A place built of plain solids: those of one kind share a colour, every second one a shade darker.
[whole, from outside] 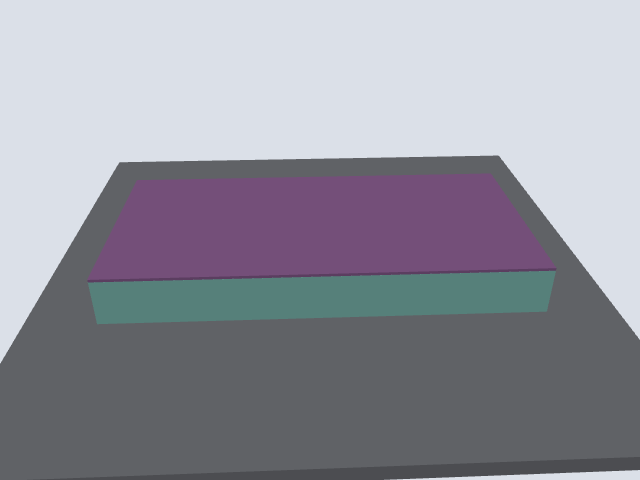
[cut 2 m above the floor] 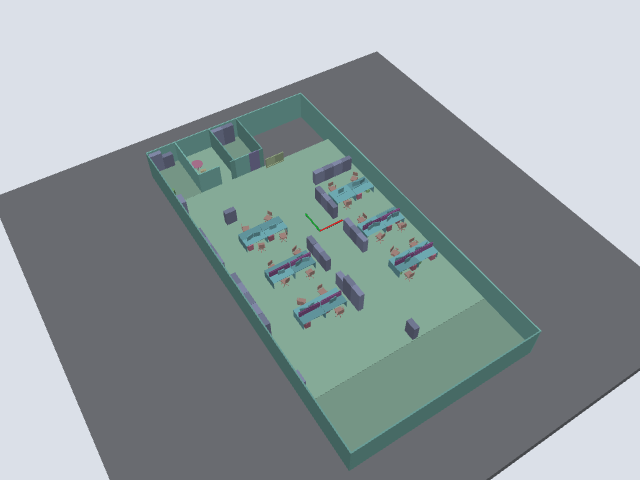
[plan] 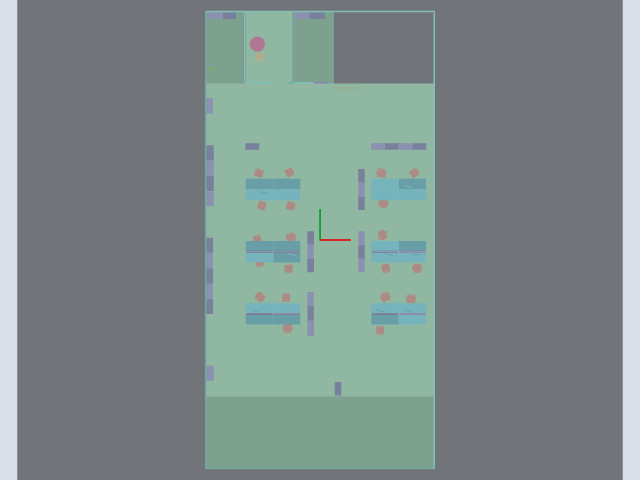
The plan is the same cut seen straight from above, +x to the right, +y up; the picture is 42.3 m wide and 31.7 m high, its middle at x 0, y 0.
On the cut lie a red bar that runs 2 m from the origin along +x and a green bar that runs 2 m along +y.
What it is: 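One storey of an office; an open floor with rows of desks, a band of small rooms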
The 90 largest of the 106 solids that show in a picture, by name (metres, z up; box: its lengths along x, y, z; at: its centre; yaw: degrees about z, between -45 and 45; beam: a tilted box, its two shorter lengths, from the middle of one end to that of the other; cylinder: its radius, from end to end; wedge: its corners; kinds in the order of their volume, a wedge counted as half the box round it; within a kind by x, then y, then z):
{
 "floor_1": {"box": [2.46, 4.7, 0.77], "at": [-6.27, 12.69, 0.33]},
 "floor_2": {"box": [3.1, 4.7, 0.77], "at": [-3.39, 12.69, 0.33]},
 "floor_3": {"box": [2.56, 4.7, 0.77], "at": [-0.47, 12.69, 0.33]},
 "floor_4": {"box": [15.0, 4.7, 0.73], "at": [0.0, -12.69, 0.32]},
 "floor_5": {"box": [15.0, 20.68, 0.77], "at": [0.0, 0.0, 0.33]},
 "roof_1": {"box": [15.2, 30.27, 0.2], "at": [0.0, 0.0, 3.42]},
 "wall_1": {"box": [0.1, 30.27, 3.37], "at": [-7.55, 0.0, 1.63]},
 "wall_2": {"box": [0.1, 4.7, 2.6], "at": [-5.0, 12.69, 2.02]},
 "wall_3": {"box": [1.81, 0.1, 2.6], "at": [-4.04, 10.39, 2.02]},
 "wall_4": {"box": [0.33, 0.1, 2.6], "at": [-2.01, 10.39, 2.02]},
 "wall_5": {"box": [0.1, 4.7, 2.6], "at": [-1.79, 12.69, 2.02]},
 "wall_6": {"box": [1.32, 0.1, 2.6], "at": [-1.08, 10.39, 2.02]},
 "wall_7": {"box": [15.0, 0.1, 3.37], "at": [0.0, -15.09, 1.63]},
 "wall_8": {"box": [15.0, 0.1, 3.37], "at": [0.0, 15.09, 1.63]},
 "wall_9": {"box": [0.28, 0.1, 2.6], "at": [0.67, 10.39, 2.02]},
 "wall_10": {"box": [0.1, 4.7, 2.6], "at": [0.86, 12.69, 2.02]},
 "wall_11": {"box": [0.1, 30.27, 3.37], "at": [7.55, 0.0, 1.63]},
 "cabinet_1": {"box": [0.43, 1.0, 1.82], "at": [-7.28, -4.39, 1.63]},
 "cabinet_2": {"box": [0.43, 1.0, 1.82], "at": [-7.28, -3.38, 1.63]},
 "cabinet_3": {"box": [0.43, 1.0, 1.82], "at": [-7.28, -2.37, 1.63]},
 "cabinet_4": {"box": [0.43, 1.0, 1.82], "at": [-7.28, -1.36, 1.63]},
 "cabinet_5": {"box": [0.43, 1.0, 1.82], "at": [-7.28, -0.35, 1.63]},
 "cabinet_6": {"box": [0.43, 1.0, 1.82], "at": [-7.28, 8.86, 1.63]},
 "cabinet_7": {"box": [0.47, 1.0, 0.73], "at": [-7.25, -8.79, 1.08]},
 "cabinet_8": {"box": [0.47, 1.0, 0.73], "at": [-7.25, 2.72, 1.08]},
 "cabinet_9": {"box": [0.47, 1.0, 0.73], "at": [-7.25, 3.73, 1.08]},
 "cabinet_10": {"box": [0.47, 1.0, 0.73], "at": [-7.25, 4.74, 1.08]},
 "cabinet_11": {"box": [0.47, 1.0, 0.73], "at": [-7.25, 5.75, 1.08]},
 "cabinet_12": {"box": [1.0, 0.43, 1.82], "at": [-6.94, 14.81, 1.63]},
 "cabinet_13": {"box": [0.9, 0.44, 1.27], "at": [-5.98, 14.81, 1.35]},
 "cabinet_14": {"box": [0.9, 0.44, 1.27], "at": [-4.47, 6.18, 1.35]},
 "cabinet_15": {"box": [1.0, 0.43, 1.82], "at": [-1.18, 14.81, 1.63]},
 "cabinet_16": {"box": [0.43, 1.0, 1.82], "at": [-0.62, -5.84, 1.63]},
 "cabinet_17": {"box": [0.43, 1.0, 1.82], "at": [-0.62, -4.83, 1.63]},
 "cabinet_18": {"box": [0.44, 0.9, 1.27], "at": [-0.62, -3.87, 1.35]},
 "cabinet_19": {"box": [0.44, 0.9, 1.27], "at": [-0.62, -1.68, 1.35]},
 "cabinet_20": {"box": [0.44, 0.9, 1.27], "at": [-0.62, -0.77, 1.35]},
 "cabinet_21": {"box": [0.44, 0.9, 1.27], "at": [-0.62, 0.14, 1.35]},
 "cabinet_22": {"box": [1.0, 0.43, 1.82], "at": [-0.17, 14.81, 1.63]},
 "cabinet_23": {"box": [0.44, 0.9, 1.27], "at": [1.19, -9.83, 1.35]},
 "cabinet_24": {"box": [0.44, 0.9, 1.27], "at": [2.74, -1.68, 1.35]},
 "cabinet_25": {"box": [0.44, 0.9, 1.27], "at": [2.74, -0.77, 1.35]},
 "cabinet_26": {"box": [0.44, 0.9, 1.27], "at": [2.74, 0.14, 1.35]},
 "cabinet_27": {"box": [0.44, 0.9, 1.27], "at": [2.74, 2.43, 1.35]},
 "cabinet_28": {"box": [0.44, 0.9, 1.27], "at": [2.74, 3.34, 1.35]},
 "cabinet_29": {"box": [0.44, 0.9, 1.27], "at": [2.74, 4.25, 1.35]},
 "cabinet_30": {"box": [0.9, 0.44, 1.27], "at": [3.83, 6.18, 1.35]},
 "cabinet_31": {"box": [0.9, 0.44, 1.27], "at": [4.74, 6.18, 1.35]},
 "cabinet_32": {"box": [0.9, 0.44, 1.27], "at": [5.65, 6.18, 1.35]},
 "cabinet_33": {"box": [0.9, 0.44, 1.27], "at": [6.56, 6.18, 1.35]},
 "desk_1": {"box": [1.8, 0.7, 0.032], "at": [-4.01, -5.24, 1.43]},
 "desk_2": {"box": [1.8, 0.7, 0.032], "at": [-4.01, -4.52, 1.43]},
 "desk_3": {"box": [1.8, 0.7, 0.032], "at": [-4.01, -1.13, 1.43]},
 "desk_4": {"box": [1.8, 0.7, 0.032], "at": [-4.01, -0.41, 1.43]},
 "desk_5": {"box": [1.8, 0.7, 0.032], "at": [-4.01, 2.98, 1.43]},
 "desk_6": {"box": [1.8, 0.7, 0.032], "at": [-4.01, 3.7, 1.43]},
 "desk_7": {"box": [1.8, 0.7, 0.032], "at": [-2.2, -5.24, 1.43]},
 "desk_8": {"box": [1.8, 0.7, 0.032], "at": [-2.2, -4.52, 1.43]},
 "desk_9": {"box": [1.8, 0.7, 0.032], "at": [-2.2, -1.13, 1.43]},
 "desk_10": {"box": [1.8, 0.7, 0.032], "at": [-2.2, -0.41, 1.43]},
 "desk_11": {"box": [1.8, 0.7, 0.032], "at": [-2.2, 2.98, 1.43]},
 "desk_12": {"box": [1.8, 0.7, 0.032], "at": [-2.2, 3.7, 1.43]},
 "desk_13": {"box": [1.8, 0.7, 0.032], "at": [4.29, -5.24, 1.43]},
 "desk_14": {"box": [1.8, 0.7, 0.032], "at": [4.29, -4.52, 1.43]},
 "desk_15": {"box": [1.8, 0.7, 0.032], "at": [4.29, -1.13, 1.43]},
 "desk_16": {"box": [1.8, 0.7, 0.032], "at": [4.29, -0.41, 1.43]},
 "desk_17": {"box": [1.8, 0.7, 0.032], "at": [4.29, 2.98, 1.43]},
 "desk_18": {"box": [1.8, 0.7, 0.032], "at": [4.29, 3.7, 1.43]},
 "desk_19": {"box": [1.8, 0.7, 0.032], "at": [6.1, -5.24, 1.43]},
 "desk_20": {"box": [1.8, 0.7, 0.032], "at": [6.1, -4.52, 1.43]},
 "desk_21": {"box": [1.8, 0.7, 0.032], "at": [6.1, -1.13, 1.43]},
 "desk_22": {"box": [1.8, 0.7, 0.032], "at": [6.1, -0.41, 1.43]},
 "desk_23": {"box": [1.8, 0.7, 0.032], "at": [6.1, 2.98, 1.43]},
 "desk_24": {"box": [1.8, 0.7, 0.032], "at": [6.1, 3.7, 1.43]},
 "screen_1": {"box": [1.7, 0.032, 0.47], "at": [-4.01, -4.92, 1.69]},
 "screen_2": {"box": [1.7, 0.032, 0.47], "at": [-4.01, -0.81, 1.69]},
 "screen_3": {"box": [1.7, 0.032, 0.47], "at": [-2.2, -4.92, 1.69]},
 "screen_4": {"box": [1.7, 0.032, 0.47], "at": [-2.2, -0.81, 1.69]},
 "screen_5": {"box": [1.7, 0.032, 0.47], "at": [4.29, -4.92, 1.69]},
 "screen_6": {"box": [1.7, 0.032, 0.47], "at": [4.29, -0.81, 1.69]},
 "screen_7": {"box": [1.7, 0.032, 0.47], "at": [6.1, -4.92, 1.69]},
 "screen_8": {"box": [1.7, 0.032, 0.47], "at": [6.1, -0.81, 1.69]},
 "door_1": {"box": [0.95, 0.1, 2.05], "at": [0.05, 10.39, 1.74]},
 "officechair_1": {"box": [0.52, 0.54, 0.08], "at": [-3.96, -3.75, 1.23], "yaw": 43.9},
 "officechair_2": {"box": [0.54, 0.52, 0.08], "at": [-2.14, -5.81, 1.2], "yaw": -4.5},
 "officechair_3": {"box": [0.54, 0.52, 0.08], "at": [-1.91, 0.16, 1.25], "yaw": 19.2},
 "officechair_4": {"box": [0.54, 0.52, 0.08], "at": [4.33, -3.78, 1.2], "yaw": 23.2},
 "officechair_5": {"box": [0.54, 0.52, 0.08], "at": [6.01, -3.92, 1.22], "yaw": 2.7},
 "officechair_6": {"box": [0.54, 0.52, 0.08], "at": [6.41, -1.84, 1.2], "yaw": -7.1},
 "meetingtable_1": {"cylinder": 0.5, "from": [-4.14, 12.94, 1.42], "to": [-4.14, 12.94, 1.45]}
}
